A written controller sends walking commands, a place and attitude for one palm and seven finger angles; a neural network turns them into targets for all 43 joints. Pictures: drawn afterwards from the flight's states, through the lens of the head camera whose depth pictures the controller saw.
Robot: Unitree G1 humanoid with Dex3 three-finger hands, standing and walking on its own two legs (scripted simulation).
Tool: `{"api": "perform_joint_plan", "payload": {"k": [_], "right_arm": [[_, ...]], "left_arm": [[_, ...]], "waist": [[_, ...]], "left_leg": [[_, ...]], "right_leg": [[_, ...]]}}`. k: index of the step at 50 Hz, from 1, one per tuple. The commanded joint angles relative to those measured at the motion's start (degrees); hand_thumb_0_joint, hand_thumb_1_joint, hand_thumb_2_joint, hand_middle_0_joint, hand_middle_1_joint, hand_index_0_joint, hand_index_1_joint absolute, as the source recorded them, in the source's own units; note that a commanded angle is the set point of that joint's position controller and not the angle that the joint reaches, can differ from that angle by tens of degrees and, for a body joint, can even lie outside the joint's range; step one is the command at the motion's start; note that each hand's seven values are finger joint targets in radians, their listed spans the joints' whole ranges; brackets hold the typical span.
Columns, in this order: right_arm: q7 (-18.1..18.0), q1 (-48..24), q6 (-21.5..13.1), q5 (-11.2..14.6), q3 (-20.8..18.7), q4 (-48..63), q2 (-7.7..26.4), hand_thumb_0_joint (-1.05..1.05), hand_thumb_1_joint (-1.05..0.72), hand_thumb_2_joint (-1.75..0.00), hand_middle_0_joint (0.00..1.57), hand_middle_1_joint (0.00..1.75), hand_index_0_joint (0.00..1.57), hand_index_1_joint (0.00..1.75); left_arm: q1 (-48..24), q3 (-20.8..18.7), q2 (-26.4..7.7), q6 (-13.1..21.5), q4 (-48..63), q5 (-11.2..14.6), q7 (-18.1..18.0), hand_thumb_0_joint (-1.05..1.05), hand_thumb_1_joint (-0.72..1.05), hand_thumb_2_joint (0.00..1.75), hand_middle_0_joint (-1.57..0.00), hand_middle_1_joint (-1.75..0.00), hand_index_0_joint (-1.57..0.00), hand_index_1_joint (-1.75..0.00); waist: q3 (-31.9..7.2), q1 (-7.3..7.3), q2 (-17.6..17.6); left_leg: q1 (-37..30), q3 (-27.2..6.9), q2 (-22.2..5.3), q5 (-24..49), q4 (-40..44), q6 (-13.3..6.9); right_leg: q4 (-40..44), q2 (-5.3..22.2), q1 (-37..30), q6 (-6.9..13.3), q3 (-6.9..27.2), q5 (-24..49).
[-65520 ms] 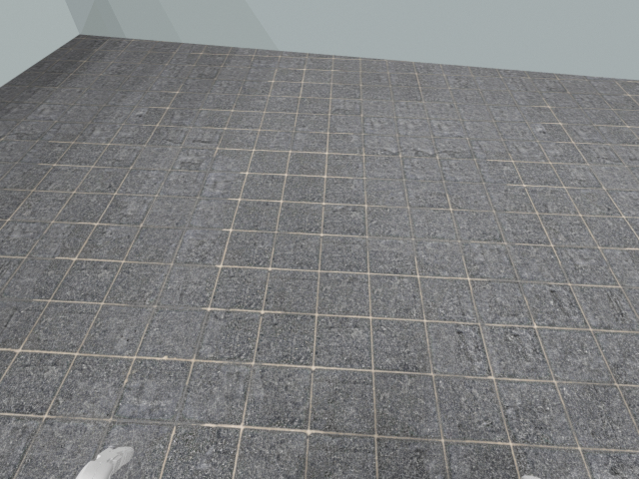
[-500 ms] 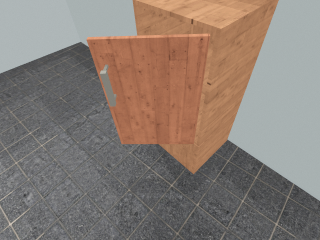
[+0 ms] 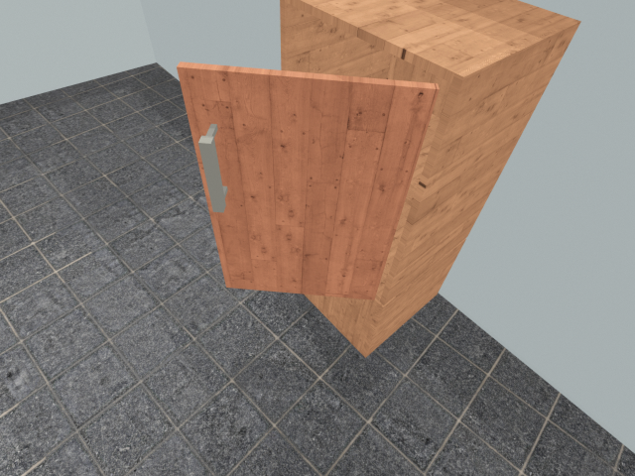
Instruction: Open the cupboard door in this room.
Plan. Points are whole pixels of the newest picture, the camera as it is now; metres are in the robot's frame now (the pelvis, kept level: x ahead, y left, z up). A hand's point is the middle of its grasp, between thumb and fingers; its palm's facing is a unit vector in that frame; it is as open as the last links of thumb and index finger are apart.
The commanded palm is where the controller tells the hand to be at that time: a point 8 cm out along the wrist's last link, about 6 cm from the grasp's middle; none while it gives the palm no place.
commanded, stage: shuffle to correct the standing spot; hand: left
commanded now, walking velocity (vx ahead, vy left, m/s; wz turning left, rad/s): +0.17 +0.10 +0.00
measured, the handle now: (216, 169) +0.58 +0.23 +0.03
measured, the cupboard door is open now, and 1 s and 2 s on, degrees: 45 45 45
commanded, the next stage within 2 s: come to a stop and stand still in 0.08 s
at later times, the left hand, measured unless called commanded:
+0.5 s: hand out of the picture +0.08 +0.19 -0.17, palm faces +0.05 -0.97 -0.22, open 7.3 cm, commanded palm none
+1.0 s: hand out of the picture +0.05 +0.16 -0.15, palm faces +0.06 -0.97 -0.23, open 7.3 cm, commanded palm none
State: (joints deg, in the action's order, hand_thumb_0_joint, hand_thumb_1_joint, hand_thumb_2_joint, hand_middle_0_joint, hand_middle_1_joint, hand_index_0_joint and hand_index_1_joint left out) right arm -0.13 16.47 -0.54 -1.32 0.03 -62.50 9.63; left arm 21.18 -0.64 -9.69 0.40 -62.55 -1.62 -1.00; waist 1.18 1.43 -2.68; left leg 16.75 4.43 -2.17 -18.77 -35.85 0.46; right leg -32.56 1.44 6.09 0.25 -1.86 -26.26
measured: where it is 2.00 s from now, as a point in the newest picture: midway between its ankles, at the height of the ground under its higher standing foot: outside the picture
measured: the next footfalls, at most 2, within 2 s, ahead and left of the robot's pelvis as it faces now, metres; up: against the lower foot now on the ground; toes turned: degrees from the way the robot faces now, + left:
right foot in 0.24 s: +0.06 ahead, -0.09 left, +0.00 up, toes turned -6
left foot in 0.52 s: +0.14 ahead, +0.12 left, +0.00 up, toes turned +6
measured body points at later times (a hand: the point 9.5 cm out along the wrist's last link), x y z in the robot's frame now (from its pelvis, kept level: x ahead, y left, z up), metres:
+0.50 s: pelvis +0.07 +0.01 +0.01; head +0.11 +0.01 +0.45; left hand +0.08 +0.24 -0.15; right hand +0.12 -0.23 -0.15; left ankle +0.09 +0.12 -0.71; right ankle +0.03 -0.09 -0.73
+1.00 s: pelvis +0.03 -0.02 +0.01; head +0.03 -0.04 +0.46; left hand +0.05 +0.21 -0.13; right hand +0.08 -0.26 -0.15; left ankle +0.06 +0.11 -0.70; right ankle -0.01 -0.12 -0.73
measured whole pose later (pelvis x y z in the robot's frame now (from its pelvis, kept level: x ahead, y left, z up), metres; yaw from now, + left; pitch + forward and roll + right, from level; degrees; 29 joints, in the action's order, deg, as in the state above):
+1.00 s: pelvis +0.03 -0.02 +0.01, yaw +1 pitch +0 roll +1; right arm 0.2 13.8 2.5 -1.7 -2.1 -58.8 11.0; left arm 17.7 -1.0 -8.4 -0.2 -57.7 -1.7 -1.4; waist -0.6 0.9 0.9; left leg 22.0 2.9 -1.8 -19.2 -40.4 0.5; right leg -27.9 1.0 9.6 1.8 -2.9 -18.6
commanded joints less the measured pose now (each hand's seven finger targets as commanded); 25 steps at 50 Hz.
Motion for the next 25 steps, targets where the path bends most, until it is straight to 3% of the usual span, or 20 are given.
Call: {"api": "perform_joint_plan", "payload": {"k": [1,2,3,4,5,7,9,10,11,12,13,14,15,17,19,22,23,24,25], "right_arm": [[-1.32,10.55,-2.36,0.04,-2.04,0.09,9.78,0.00,-0.90,-0.90,0.20,0.30,0.20,0.30],[-1.64,13.92,-2.33,-0.06,-2.45,-0.73,10.38,0.00,-0.90,-0.90,0.20,0.30,0.20,0.30],[-1.76,15.00,-2.42,-0.02,-2.34,-0.70,10.00,0.00,-0.90,-0.90,0.20,0.30,0.20,0.30],[-1.79,13.72,-2.59,0.13,-2.19,-0.18,8.66,0.00,-0.90,-0.90,0.20,0.30,0.20,0.30],[-1.70,10.75,-2.62,-0.13,-2.10,0.67,8.56,0.00,-0.90,-0.90,0.20,0.30,0.20,0.30],[-1.53,4.98,-2.44,-0.30,-2.04,2.54,8.37,0.00,-0.90,-0.90,0.20,0.30,0.20,0.30],[-1.29,0.08,-2.20,0.20,-1.92,3.53,8.03,0.00,-0.90,-0.90,0.20,0.30,0.20,0.30],[-1.00,-0.32,-2.35,0.68,-1.87,3.75,6.14,0.00,-0.90,-0.90,0.20,0.30,0.20,0.30],[-0.90,-0.78,-2.23,0.95,-1.39,5.17,3.15,0.00,-0.90,-0.90,0.20,0.30,0.20,0.30],[-1.09,-2.40,-1.69,0.60,-1.47,6.82,4.05,0.00,-0.90,-0.90,0.20,0.30,0.20,0.30],[-1.19,-0.65,-1.30,0.43,-1.68,5.87,3.61,0.00,-0.90,-0.90,0.20,0.30,0.20,0.30],[-1.25,-1.38,-0.76,0.43,-1.43,5.06,1.96,0.00,-0.90,-0.90,0.20,0.30,0.20,0.30],[-1.09,-0.90,-0.44,0.50,-1.29,4.29,1.83,0.00,-0.90,-0.90,0.20,0.30,0.20,0.30],[-0.93,-0.01,0.18,0.90,-1.54,3.74,1.72,0.00,-0.90,-0.90,0.20,0.30,0.20,0.30],[-0.79,-0.66,0.41,1.26,-1.58,3.97,0.52,0.00,-0.90,-0.90,0.20,0.30,0.20,0.30],[-0.97,-1.50,0.82,0.95,-1.96,4.99,1.12,0.00,-0.90,-0.90,0.20,0.30,0.20,0.30],[-1.08,-0.67,0.89,0.83,-2.15,5.26,1.56,0.00,-0.90,-0.90,0.20,0.30,0.20,0.30],[-1.17,1.01,0.76,0.76,-2.42,4.91,1.98,0.00,-0.90,-0.90,0.20,0.30,0.20,0.30],[-1.30,2.63,0.52,0.50,-2.83,4.77,4.18,0.00,-0.90,-0.90,0.20,0.30,0.20,0.30]], "left_arm": [[0.86,-1.34,-5.06,1.26,3.05,0.21,-0.13,0.00,0.90,0.90,-0.20,-0.30,-0.20,-0.30],[-2.09,-1.04,-3.89,1.54,4.47,0.26,-0.18,0.00,0.90,0.90,-0.20,-0.30,-0.20,-0.30],[-4.74,-1.16,-3.99,1.62,5.80,0.16,-0.27,0.00,0.90,0.90,-0.20,-0.30,-0.20,-0.30],[-7.06,-1.24,-3.70,1.77,6.67,0.26,-0.15,0.00,0.90,0.90,-0.20,-0.30,-0.20,-0.30],[-7.36,-1.36,-2.88,1.83,6.74,0.42,0.05,0.00,0.90,0.90,-0.20,-0.30,-0.20,-0.30],[-3.74,-1.35,-1.00,1.56,5.70,0.43,0.73,0.00,0.90,0.90,-0.20,-0.30,-0.20,-0.30],[3.65,-1.56,-0.37,1.66,3.16,0.17,1.19,0.00,0.90,0.90,-0.20,-0.30,-0.20,-0.30],[7.50,-2.22,-3.16,1.94,1.51,-0.07,0.74,0.00,0.90,0.90,-0.20,-0.30,-0.20,-0.30],[10.29,-3.29,-8.60,2.47,1.13,-0.27,-0.06,0.00,0.90,0.90,-0.20,-0.30,-0.20,-0.30],[9.78,-3.11,-10.78,2.42,2.14,0.39,-0.41,0.00,0.90,0.90,-0.20,-0.30,-0.20,-0.30],[5.94,-2.54,-9.90,2.38,2.87,0.49,-0.42,0.00,0.90,0.90,-0.20,-0.30,-0.20,-0.30],[2.67,-2.36,-7.81,2.41,3.72,0.29,-0.84,0.00,0.90,0.90,-0.20,-0.30,-0.20,-0.30],[0.39,-2.08,-7.49,2.55,4.20,0.03,-1.10,0.00,0.90,0.90,-0.20,-0.30,-0.20,-0.30],[-0.91,-1.91,-6.79,2.16,4.67,-0.14,-1.48,0.00,0.90,0.90,-0.20,-0.30,-0.20,-0.30],[-0.98,-2.59,-8.11,1.45,5.44,-0.24,-1.75,0.00,0.90,0.90,-0.20,-0.30,-0.20,-0.30],[-0.62,-3.28,-9.66,0.37,5.86,0.05,-1.80,0.00,0.90,0.90,-0.20,-0.30,-0.20,-0.30],[-1.18,-3.37,-9.93,0.08,6.21,0.18,-1.79,0.00,0.90,0.90,-0.20,-0.30,-0.20,-0.30],[-2.07,-3.42,-9.77,-0.20,6.68,0.14,-1.83,0.00,0.90,0.90,-0.20,-0.30,-0.20,-0.30],[-2.44,-3.28,-9.26,-0.49,7.20,0.49,-1.75,0.00,0.90,0.90,-0.20,-0.30,-0.20,-0.30]], "waist": [[0.10,-4.03,16.24],[0.67,-5.36,19.66],[1.28,-5.84,17.58],[2.54,-5.47,12.26],[2.11,-4.25,11.10],[-0.10,-1.01,10.24],[-2.19,3.63,6.27],[-2.99,5.18,-0.93],[-1.86,5.80,-15.37],[0.02,4.94,-14.12],[0.53,2.41,-6.92],[3.43,1.21,-5.95],[4.88,0.30,-8.84],[2.52,-0.16,-8.57],[0.64,0.17,-6.89],[-1.06,0.36,-6.43],[-1.53,-0.38,-6.95],[-2.53,-1.37,-6.62],[-4.75,-2.11,-1.97]], "left_leg": [[-15.61,-13.09,-11.09,24.70,9.64,-9.76],[-18.92,-19.59,-15.44,30.13,13.60,-14.02],[-19.15,-21.57,-17.46,32.58,14.28,-16.34],[-16.53,-21.30,-18.15,33.80,14.08,-17.18],[-13.09,-19.07,-17.42,32.18,13.96,-16.35],[-5.12,-12.68,-13.59,23.24,14.43,-13.12],[3.18,-6.36,-8.01,11.69,8.01,-8.82],[9.09,-2.69,-4.05,3.69,1.52,-5.85],[17.16,1.43,0.81,-9.11,-9.50,-2.51],[17.17,-1.79,0.66,-15.63,-18.31,-1.31],[14.92,-3.95,-0.65,-14.24,-20.93,-0.85],[13.89,-3.24,-1.15,-12.39,-21.17,-0.38],[13.96,-3.40,-1.67,-11.27,-21.12,-0.10],[11.22,-2.16,-0.95,-8.91,-16.39,0.46],[8.63,0.70,0.61,-6.08,-9.54,0.86],[4.72,2.35,2.21,0.52,-2.36,1.03],[2.16,2.50,2.18,3.81,1.70,0.92],[-2.29,2.85,1.90,10.58,7.11,0.87],[-9.32,1.05,-1.20,25.82,10.09,-0.36]], "right_leg": [[-11.84,-1.23,17.54,2.03,-4.76,5.67],[-21.13,-2.53,24.99,2.03,-4.77,-9.01],[-26.95,-0.77,28.80,2.69,-2.21,-12.53],[-27.98,0.92,29.32,2.91,-1.04,-12.03],[-26.07,2.02,26.70,2.97,-0.20,-10.93],[-16.59,1.66,15.75,2.33,-2.71,-5.99],[-1.54,-0.38,1.56,1.20,-5.84,10.26],[3.95,2.72,-5.85,1.18,-1.51,14.39],[12.40,16.69,-8.57,4.98,16.86,17.22],[17.39,24.53,-3.00,10.41,26.97,26.50],[16.37,24.06,-0.07,13.13,22.60,30.61],[15.17,21.86,3.46,12.52,19.26,39.64],[12.30,19.70,3.94,11.63,15.25,50.21],[8.72,16.40,2.01,10.39,6.86,59.88],[6.19,14.39,0.40,9.37,3.30,61.43],[3.66,13.20,0.01,8.43,3.18,58.77],[2.14,12.48,0.55,7.64,2.60,56.89],[-0.44,11.51,1.98,6.38,1.72,53.68],[-4.16,9.34,5.33,3.93,0.09,46.21]]}}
